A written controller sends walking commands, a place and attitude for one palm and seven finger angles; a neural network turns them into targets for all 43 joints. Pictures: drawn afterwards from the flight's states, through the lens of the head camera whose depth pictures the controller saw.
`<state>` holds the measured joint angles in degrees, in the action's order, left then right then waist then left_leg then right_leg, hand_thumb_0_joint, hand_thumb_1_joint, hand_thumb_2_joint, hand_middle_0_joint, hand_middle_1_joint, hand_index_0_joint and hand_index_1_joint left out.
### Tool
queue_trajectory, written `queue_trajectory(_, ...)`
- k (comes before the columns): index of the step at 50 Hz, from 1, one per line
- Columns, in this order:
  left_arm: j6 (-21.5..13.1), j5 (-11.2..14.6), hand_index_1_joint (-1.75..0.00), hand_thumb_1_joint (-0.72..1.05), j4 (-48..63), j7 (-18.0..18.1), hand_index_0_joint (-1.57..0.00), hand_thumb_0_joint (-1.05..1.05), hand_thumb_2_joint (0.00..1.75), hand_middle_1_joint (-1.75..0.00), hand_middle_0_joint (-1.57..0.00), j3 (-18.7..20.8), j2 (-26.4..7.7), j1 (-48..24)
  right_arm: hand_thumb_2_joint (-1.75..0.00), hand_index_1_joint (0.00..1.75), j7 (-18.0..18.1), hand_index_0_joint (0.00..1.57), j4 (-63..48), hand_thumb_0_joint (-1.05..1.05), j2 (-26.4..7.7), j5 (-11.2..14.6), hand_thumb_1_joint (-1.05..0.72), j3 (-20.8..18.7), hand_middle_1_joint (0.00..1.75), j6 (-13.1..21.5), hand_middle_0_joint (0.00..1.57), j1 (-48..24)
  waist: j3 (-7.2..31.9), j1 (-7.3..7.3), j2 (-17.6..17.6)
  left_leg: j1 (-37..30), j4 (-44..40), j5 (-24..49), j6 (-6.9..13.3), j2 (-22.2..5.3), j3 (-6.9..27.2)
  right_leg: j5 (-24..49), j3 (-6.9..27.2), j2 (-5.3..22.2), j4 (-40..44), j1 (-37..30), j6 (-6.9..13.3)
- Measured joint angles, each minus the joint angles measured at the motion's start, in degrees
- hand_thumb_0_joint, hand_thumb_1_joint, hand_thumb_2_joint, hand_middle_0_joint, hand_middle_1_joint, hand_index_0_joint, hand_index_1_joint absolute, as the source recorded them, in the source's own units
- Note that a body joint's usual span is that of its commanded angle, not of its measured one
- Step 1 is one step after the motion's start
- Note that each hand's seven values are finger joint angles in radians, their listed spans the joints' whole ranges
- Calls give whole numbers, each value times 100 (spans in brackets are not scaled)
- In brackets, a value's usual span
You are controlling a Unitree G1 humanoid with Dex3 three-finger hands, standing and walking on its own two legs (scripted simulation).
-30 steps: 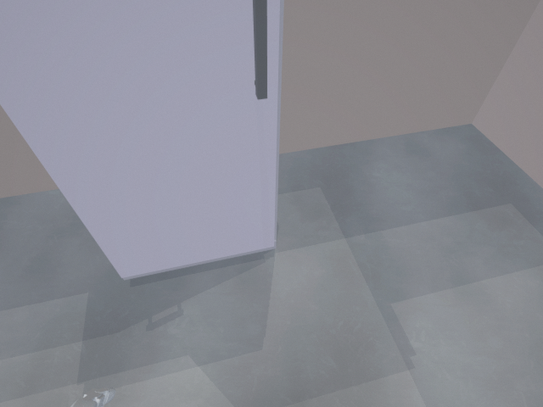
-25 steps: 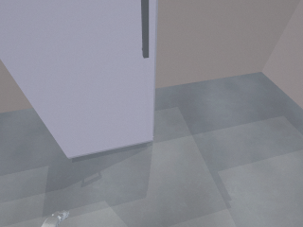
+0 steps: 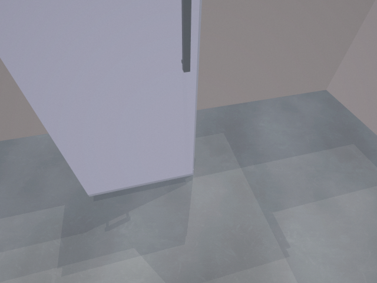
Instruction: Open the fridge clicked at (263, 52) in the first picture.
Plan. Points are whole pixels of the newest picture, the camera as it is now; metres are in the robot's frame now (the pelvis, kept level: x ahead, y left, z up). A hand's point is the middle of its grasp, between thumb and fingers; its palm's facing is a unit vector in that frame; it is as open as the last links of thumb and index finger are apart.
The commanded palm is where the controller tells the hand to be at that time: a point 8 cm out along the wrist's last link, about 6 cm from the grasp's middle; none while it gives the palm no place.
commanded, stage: stand and wait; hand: right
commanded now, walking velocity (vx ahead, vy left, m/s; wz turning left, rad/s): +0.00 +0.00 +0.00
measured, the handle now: (184, 27) +0.79 +0.06 +0.19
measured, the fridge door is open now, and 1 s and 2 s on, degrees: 0 0 0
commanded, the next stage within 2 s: look at it before walking up in 0.44 s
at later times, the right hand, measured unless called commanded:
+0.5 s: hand out of the picture +0.07 -0.24 -0.15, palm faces -0.03 +0.94 -0.33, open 7.4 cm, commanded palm none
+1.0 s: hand out of the picture +0.08 -0.24 -0.15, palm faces -0.03 +0.94 -0.34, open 7.4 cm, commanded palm none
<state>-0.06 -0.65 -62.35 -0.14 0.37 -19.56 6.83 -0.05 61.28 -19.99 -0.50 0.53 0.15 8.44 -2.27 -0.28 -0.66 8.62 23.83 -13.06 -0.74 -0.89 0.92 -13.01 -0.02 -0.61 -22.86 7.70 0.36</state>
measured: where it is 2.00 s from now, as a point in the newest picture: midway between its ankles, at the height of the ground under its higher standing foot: outside the picture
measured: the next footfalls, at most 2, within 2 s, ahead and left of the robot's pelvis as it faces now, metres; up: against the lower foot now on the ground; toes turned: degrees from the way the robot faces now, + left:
none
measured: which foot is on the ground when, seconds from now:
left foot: down 0.00-1.00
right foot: down 0.00-1.00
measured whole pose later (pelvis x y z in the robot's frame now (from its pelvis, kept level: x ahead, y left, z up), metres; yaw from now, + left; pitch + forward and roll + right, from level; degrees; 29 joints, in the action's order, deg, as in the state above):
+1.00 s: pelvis +0.00 +0.01 +0.00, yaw +0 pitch -1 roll +0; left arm -0.4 -0.5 -63.5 -0.2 0.0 -19.4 5.7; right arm -0.2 62.2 -19.8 -0.6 0.6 0.8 7.0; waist -2.6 -0.3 -0.3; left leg 8.1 21.1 -11.5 -0.1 -0.2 0.6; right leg -11.5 0.3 0.1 -20.2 7.3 -0.4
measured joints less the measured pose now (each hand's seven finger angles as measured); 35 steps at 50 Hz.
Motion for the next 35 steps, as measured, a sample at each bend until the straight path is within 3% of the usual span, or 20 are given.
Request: queue_trajectory(35,-41,8,-30,90,-139,-6,-20,1,90,-30,-21,-26,35,-19,-90,30,-12,20,96,1,54,-2,-91,12,30,54,20,-107,-13,17,26,12,-187,151,61,66,-22,154,21,68,196,7,-70)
